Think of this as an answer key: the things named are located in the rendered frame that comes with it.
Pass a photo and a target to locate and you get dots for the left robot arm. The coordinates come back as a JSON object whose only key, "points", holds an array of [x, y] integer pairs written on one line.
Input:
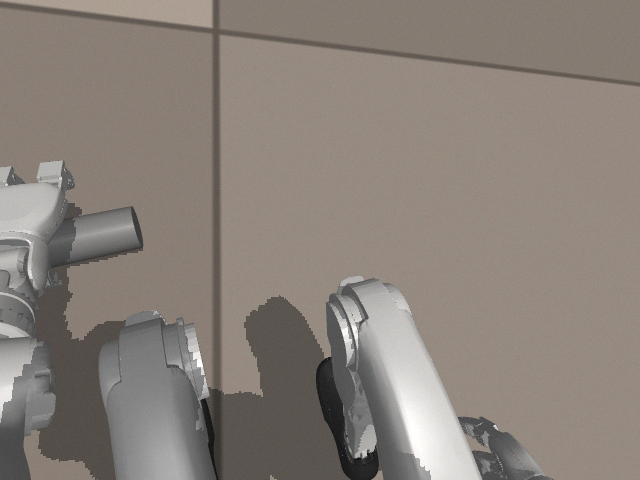
{"points": [[27, 380]]}

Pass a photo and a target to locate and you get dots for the right robot foot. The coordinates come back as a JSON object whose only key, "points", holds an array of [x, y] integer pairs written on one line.
{"points": [[332, 408]]}

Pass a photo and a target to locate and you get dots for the right robot hand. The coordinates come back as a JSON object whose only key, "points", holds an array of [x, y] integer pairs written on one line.
{"points": [[509, 459]]}

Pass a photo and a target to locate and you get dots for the left robot hand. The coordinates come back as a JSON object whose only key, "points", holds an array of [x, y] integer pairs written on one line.
{"points": [[38, 208]]}

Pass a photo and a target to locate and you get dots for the left robot foot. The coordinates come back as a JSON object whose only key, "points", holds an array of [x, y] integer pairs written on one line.
{"points": [[210, 432]]}

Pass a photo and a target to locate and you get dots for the can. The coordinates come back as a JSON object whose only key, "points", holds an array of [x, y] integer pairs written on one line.
{"points": [[95, 235]]}

